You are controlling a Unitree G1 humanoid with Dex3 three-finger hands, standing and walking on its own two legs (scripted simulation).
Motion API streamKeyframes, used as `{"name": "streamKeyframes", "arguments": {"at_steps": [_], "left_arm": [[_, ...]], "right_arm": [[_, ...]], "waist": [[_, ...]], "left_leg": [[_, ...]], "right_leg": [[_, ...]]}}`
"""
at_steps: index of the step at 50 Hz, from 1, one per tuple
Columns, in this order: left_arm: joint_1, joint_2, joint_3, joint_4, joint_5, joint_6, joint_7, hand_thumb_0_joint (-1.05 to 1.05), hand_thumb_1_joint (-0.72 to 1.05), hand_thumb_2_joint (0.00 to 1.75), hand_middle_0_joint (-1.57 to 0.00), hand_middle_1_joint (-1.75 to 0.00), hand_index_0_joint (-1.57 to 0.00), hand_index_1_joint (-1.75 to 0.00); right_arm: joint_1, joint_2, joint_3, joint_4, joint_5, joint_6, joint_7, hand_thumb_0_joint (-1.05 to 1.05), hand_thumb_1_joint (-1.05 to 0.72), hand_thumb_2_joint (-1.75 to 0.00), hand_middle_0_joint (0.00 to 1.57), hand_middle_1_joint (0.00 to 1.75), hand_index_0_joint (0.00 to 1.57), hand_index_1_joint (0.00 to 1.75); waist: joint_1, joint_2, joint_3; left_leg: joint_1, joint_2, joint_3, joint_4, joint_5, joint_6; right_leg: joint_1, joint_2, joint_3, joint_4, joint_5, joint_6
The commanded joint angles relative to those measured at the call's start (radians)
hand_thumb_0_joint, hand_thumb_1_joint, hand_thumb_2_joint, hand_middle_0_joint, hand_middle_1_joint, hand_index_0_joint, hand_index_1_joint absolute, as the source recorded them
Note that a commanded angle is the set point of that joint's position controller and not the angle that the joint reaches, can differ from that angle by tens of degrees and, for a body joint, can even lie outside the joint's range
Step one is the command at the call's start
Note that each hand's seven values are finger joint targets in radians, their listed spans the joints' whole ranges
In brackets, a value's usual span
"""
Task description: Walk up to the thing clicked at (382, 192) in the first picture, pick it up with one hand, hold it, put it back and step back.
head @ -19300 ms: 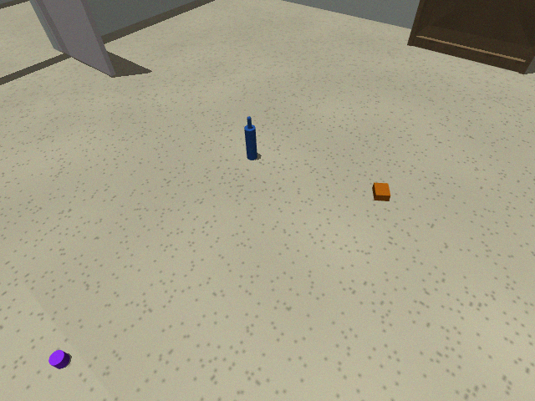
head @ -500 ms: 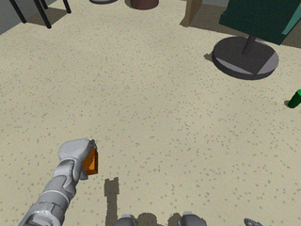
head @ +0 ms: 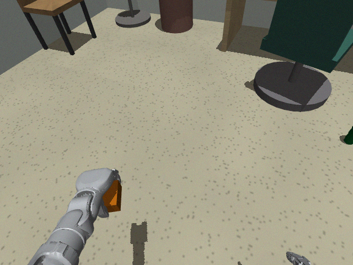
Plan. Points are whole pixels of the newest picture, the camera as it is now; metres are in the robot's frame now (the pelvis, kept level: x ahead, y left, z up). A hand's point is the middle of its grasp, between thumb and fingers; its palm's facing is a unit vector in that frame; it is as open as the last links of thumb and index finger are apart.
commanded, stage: hold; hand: left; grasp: from above
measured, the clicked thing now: (103, 197) +0.33 +0.23 -0.09
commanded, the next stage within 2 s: crouch in 1.64 s
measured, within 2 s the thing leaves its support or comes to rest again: neither
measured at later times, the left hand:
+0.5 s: hand (100, 195) +0.31 +0.21 -0.03, palm faces -0.43 -0.06 -0.90, open 9.8 cm
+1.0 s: hand (97, 195) +0.30 +0.21 -0.01, palm faces -0.43 -0.05 -0.90, open 9.8 cm
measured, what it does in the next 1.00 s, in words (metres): stands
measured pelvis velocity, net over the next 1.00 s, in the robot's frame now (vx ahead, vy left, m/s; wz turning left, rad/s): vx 0.00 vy -0.01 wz -0.01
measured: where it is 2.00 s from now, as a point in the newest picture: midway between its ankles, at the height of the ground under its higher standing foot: outside the picture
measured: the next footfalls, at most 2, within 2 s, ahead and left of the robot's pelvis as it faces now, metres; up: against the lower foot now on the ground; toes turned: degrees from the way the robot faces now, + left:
none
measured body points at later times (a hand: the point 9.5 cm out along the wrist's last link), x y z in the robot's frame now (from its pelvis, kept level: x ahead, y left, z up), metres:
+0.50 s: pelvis +0.00 -0.01 +0.01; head +0.01 -0.03 +0.46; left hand +0.32 +0.21 +0.02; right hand +0.13 -0.26 -0.11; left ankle +0.02 +0.13 -0.72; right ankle +0.01 -0.14 -0.72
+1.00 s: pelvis +0.00 -0.01 +0.02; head +0.00 -0.03 +0.47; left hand +0.31 +0.21 +0.04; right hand +0.14 -0.26 -0.10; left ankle +0.02 +0.13 -0.72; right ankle +0.01 -0.14 -0.72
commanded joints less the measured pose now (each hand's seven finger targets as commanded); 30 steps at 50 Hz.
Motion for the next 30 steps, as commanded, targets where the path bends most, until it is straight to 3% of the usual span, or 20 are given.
{"name": "streamKeyframes", "arguments": {"at_steps": [1,3,12,19,24,26,27,30], "left_arm": [[-0.302,0.189,0.069,-0.176,0.008,0.001,0.019,0.00,0.71,0.62,-1.02,-0.60,-1.05,-0.57],[-0.315,0.208,0.083,-0.204,0.003,-0.001,0.012,0.00,0.71,0.59,-1.00,-0.60,-1.04,-0.56],[-0.304,0.204,0.077,-0.253,0.000,0.000,-0.020,0.00,0.72,0.62,-1.02,-0.58,-1.05,-0.55],[-0.284,0.214,0.080,-0.280,0.001,0.001,-0.045,0.00,0.73,0.60,-1.03,-0.59,-1.06,-0.55],[-0.271,0.207,0.078,-0.293,-0.007,-0.001,-0.055,0.00,0.75,0.60,-1.04,-0.58,-1.08,-0.55],[-0.276,0.219,0.082,-0.312,-0.009,-0.004,-0.062,0.00,0.75,0.57,-1.03,-0.59,-1.07,-0.55],[-0.275,0.236,0.095,-0.323,-0.007,-0.007,-0.064,0.00,0.73,0.59,-1.03,-0.57,-1.06,-0.54],[-0.266,0.224,0.090,-0.325,-0.004,-0.010,-0.064,0.00,0.73,0.59,-1.04,-0.58,-1.07,-0.54]], "right_arm": [[-0.027,-0.136,-0.043,-0.114,0.008,-0.029,-0.006,0.00,-0.89,-0.89,0.20,0.30,0.20,0.30],[-0.024,-0.139,-0.046,-0.113,0.007,-0.027,-0.005,0.00,-0.89,-0.89,0.20,0.30,0.20,0.30],[-0.048,-0.138,-0.042,-0.138,0.010,-0.018,-0.004,0.00,-0.89,-0.89,0.20,0.30,0.20,0.30],[-0.071,-0.134,-0.037,-0.155,0.012,-0.012,-0.005,0.00,-0.89,-0.89,0.20,0.30,0.20,0.30],[-0.096,-0.132,-0.030,-0.171,0.012,-0.010,-0.006,0.00,-0.89,-0.89,0.20,0.30,0.20,0.30],[-0.097,-0.133,-0.029,-0.173,0.014,-0.010,-0.008,0.00,-0.89,-0.89,0.20,0.30,0.20,0.30],[-0.106,-0.132,-0.030,-0.175,0.015,-0.008,-0.009,0.00,-0.89,-0.89,0.20,0.30,0.20,0.30],[-0.109,-0.131,-0.028,-0.177,0.015,-0.008,-0.011,0.00,-0.89,-0.90,0.20,0.30,0.20,0.30]], "waist": [[0.003,-0.029,-0.257],[0.005,0.003,-0.272],[0.012,-0.004,-0.243],[0.028,-0.023,-0.231],[0.026,-0.038,-0.189],[0.024,-0.041,-0.207],[0.037,-0.020,-0.206],[0.031,-0.042,-0.201]], "left_leg": [[0.186,-0.043,0.003,-0.100,0.261,0.016],[0.204,-0.040,0.003,-0.111,0.279,0.011],[0.245,-0.037,0.008,-0.151,0.293,0.013],[0.263,-0.042,0.016,-0.175,0.280,0.020],[0.258,-0.044,0.018,-0.203,0.207,0.024],[0.269,-0.043,0.018,-0.207,0.219,0.026],[0.278,-0.044,0.022,-0.214,0.220,0.023],[0.282,-0.045,0.021,-0.218,0.213,0.028]], "right_leg": [[0.124,0.054,-0.017,-0.127,0.243,-0.031],[0.134,0.058,-0.021,-0.122,0.248,-0.036],[0.166,0.058,-0.022,-0.158,0.257,-0.036],[0.189,0.051,-0.016,-0.189,0.254,-0.031],[0.184,0.049,-0.013,-0.223,0.177,-0.030],[0.197,0.048,-0.013,-0.221,0.191,-0.029],[0.202,0.048,-0.017,-0.226,0.187,-0.031],[0.206,0.046,-0.014,-0.237,0.182,-0.028]]}}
